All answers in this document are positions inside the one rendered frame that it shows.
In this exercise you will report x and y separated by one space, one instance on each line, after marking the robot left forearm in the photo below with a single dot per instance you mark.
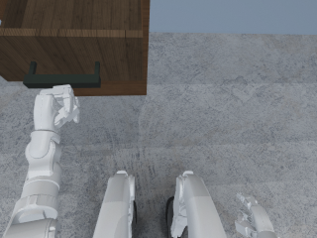
40 191

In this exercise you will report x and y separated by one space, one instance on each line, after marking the robot right hand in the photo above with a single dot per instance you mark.
251 223

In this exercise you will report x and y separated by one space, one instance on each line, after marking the left robot upper arm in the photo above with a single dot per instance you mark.
42 228

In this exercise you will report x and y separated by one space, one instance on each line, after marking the left robot thigh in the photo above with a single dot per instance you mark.
113 218

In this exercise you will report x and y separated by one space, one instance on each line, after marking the cabinet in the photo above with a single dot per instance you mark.
118 87

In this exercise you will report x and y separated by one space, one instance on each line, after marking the drawer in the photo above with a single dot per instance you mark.
69 36

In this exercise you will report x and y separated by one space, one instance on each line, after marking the right robot foot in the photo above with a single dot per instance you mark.
169 217

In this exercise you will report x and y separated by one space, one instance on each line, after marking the robot left hand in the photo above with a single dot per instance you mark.
49 102

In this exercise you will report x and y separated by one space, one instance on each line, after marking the handle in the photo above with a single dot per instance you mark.
40 81

